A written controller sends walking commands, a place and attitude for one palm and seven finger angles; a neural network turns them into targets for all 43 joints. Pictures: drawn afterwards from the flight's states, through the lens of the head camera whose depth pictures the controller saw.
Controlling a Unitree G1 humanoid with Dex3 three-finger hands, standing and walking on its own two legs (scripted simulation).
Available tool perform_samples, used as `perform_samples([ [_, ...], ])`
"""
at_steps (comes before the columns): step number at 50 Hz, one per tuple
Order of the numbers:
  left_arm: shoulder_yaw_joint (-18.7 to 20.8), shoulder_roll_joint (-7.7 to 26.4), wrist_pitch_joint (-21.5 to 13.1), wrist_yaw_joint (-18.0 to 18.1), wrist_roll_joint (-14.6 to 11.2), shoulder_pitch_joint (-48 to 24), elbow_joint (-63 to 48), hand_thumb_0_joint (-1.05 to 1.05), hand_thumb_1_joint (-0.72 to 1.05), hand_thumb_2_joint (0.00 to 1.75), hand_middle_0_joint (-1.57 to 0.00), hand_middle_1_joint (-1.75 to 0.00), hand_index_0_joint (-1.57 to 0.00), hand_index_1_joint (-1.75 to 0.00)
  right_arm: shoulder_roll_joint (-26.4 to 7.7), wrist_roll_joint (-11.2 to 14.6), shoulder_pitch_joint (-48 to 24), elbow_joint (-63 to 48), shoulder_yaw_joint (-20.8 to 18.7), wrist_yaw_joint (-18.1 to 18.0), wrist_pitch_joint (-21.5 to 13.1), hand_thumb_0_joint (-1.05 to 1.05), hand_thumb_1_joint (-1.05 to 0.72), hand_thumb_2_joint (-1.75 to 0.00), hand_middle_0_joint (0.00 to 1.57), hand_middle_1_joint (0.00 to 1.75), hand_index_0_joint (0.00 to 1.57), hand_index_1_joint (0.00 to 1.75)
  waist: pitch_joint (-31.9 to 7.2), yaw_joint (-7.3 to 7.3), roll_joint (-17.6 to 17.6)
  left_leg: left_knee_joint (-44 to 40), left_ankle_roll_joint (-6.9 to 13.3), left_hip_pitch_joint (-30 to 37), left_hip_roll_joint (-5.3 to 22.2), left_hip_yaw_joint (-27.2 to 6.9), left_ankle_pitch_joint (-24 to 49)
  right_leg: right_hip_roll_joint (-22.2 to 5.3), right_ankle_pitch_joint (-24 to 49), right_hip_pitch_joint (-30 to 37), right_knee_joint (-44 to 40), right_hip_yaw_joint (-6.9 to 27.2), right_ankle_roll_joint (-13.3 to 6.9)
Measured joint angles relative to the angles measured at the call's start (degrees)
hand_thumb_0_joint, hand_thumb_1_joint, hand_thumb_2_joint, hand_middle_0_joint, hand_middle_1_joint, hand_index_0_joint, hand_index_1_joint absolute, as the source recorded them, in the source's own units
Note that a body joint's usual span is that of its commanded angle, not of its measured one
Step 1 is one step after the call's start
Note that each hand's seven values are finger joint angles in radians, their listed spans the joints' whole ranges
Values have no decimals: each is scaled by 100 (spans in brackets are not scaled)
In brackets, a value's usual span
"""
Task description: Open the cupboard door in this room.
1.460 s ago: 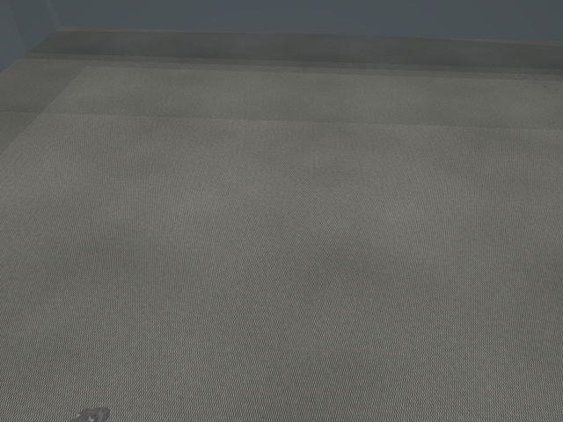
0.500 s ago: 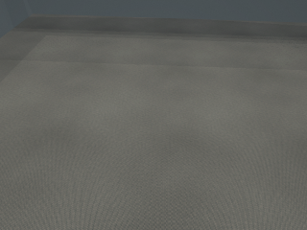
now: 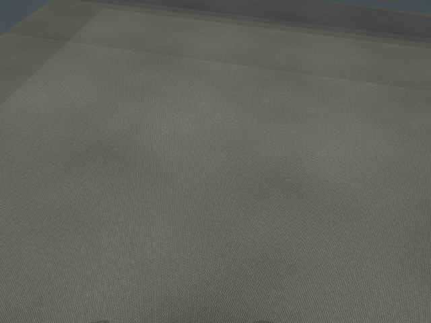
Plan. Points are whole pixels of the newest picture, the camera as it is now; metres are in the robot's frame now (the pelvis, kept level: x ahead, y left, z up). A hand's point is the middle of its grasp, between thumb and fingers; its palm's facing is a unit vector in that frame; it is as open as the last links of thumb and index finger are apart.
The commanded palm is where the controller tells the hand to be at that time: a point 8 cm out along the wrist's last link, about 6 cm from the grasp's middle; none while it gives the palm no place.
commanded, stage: turn or walk to find it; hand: left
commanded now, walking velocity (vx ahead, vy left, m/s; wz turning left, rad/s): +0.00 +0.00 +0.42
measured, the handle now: out of the picture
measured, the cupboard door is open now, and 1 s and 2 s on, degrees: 0 0 0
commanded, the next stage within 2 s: stand and wait in 1.96 s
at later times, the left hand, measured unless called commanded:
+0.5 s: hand out of the picture -0.05 +0.20 -0.18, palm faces +0.29 -0.93 -0.24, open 7.4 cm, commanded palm none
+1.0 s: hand out of the picture -0.04 +0.20 -0.15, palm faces +0.45 -0.84 -0.29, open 7.4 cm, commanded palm none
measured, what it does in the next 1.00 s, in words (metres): steps on the spot, turning left: right foot, then left foot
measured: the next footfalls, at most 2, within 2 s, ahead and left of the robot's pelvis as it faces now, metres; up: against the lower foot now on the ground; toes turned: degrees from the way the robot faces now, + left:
right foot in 0.12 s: +0.01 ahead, -0.14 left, +0.00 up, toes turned +4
left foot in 0.50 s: -0.03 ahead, +0.12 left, +0.00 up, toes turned +19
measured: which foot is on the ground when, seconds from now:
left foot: down 0.00-0.12, up 0.14-0.48, down 0.50-0.92, up 0.94-1.00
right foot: up 0.00-0.10, down 0.12-0.50, up 0.52-0.90, down 0.92-1.00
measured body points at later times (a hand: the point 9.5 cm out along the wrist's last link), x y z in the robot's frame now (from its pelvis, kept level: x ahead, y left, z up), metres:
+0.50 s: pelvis -0.03 +0.00 -0.01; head +0.00 +0.02 +0.43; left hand -0.07 +0.25 -0.17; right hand +0.13 -0.24 -0.14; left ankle -0.07 +0.11 -0.74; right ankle -0.03 -0.15 -0.74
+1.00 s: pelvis -0.04 -0.02 -0.01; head +0.00 -0.03 +0.44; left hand -0.06 +0.25 -0.13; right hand +0.12 -0.22 -0.17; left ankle -0.09 +0.10 -0.70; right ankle +0.01 -0.12 -0.74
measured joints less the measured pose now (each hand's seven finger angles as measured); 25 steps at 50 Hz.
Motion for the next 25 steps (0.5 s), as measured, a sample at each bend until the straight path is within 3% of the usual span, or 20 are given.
perform_samples([
  [3,19,-58,-29,-1,-21,-20,-108,1,90,90,-20,-30,-20,-30,-59,-10,37,-38,-73,-5,40,0,-90,-90,21,30,21,30,-30,-42,134,-98,-87,-76,-24,-220,139,59,148,283,-711,52,-2],
  [6,28,-54,-115,1,-18,52,-244,1,90,90,-20,-30,-20,-30,-150,22,92,-103,-158,18,97,0,-90,-90,21,30,21,30,-131,-16,154,86,-211,-276,-148,-363,131,19,750,825,-2011,67,-61],
  [10,18,-145,-163,35,60,195,-228,1,90,90,-20,-30,-20,-30,-362,10,1,-90,-330,39,216,0,-90,-90,21,30,20,30,-108,8,260,2044,-241,-927,-95,118,-1182,-57,956,916,-1996,-135,-268],
  [13,3,-166,-174,34,87,352,-167,1,90,90,-20,-30,-20,-30,-480,15,-55,-73,-397,83,233,0,-90,-90,20,30,20,30,-124,-11,207,3245,-314,-1168,101,507,-1069,-185,1009,1092,-2145,-284,-265],
  [15,-2,-168,-181,33,104,423,-128,1,90,90,-20,-30,-20,-30,-519,23,-82,-74,-409,92,233,0,-91,-90,20,30,20,30,-128,-21,137,3411,-372,-1107,248,681,-1034,-282,1016,1162,-2195,-393,-250],
  [21,0,-127,-216,-4,153,555,-90,1,90,90,-21,-30,-20,-30,-519,58,-303,-45,-323,99,242,0,-91,-90,20,30,20,30,-57,124,-96,2047,-395,-358,489,1002,-1342,-570,906,1103,-2031,-683,-121],
  [24,29,-50,-197,-14,138,628,-48,1,90,90,-21,-30,-20,-30,-482,72,-450,-106,-253,105,161,0,-91,-90,20,30,20,30,-15,189,-185,873,-320,174,485,1153,-913,-701,742,949,-1710,-826,16],
  [25,46,-17,-169,-21,114,668,-42,1,90,90,-21,-30,-20,-30,-480,61,-481,-151,-232,112,102,0,-91,-90,20,30,20,30,-31,197,-193,493,-197,333,480,1169,-774,-739,650,816,-1467,-863,57],
])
